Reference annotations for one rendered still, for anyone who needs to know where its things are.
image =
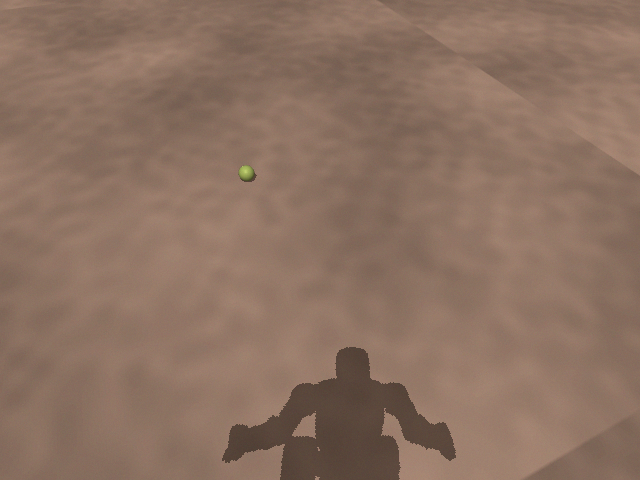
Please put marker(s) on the ball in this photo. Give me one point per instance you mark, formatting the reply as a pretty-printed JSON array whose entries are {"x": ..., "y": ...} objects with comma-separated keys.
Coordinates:
[{"x": 246, "y": 173}]

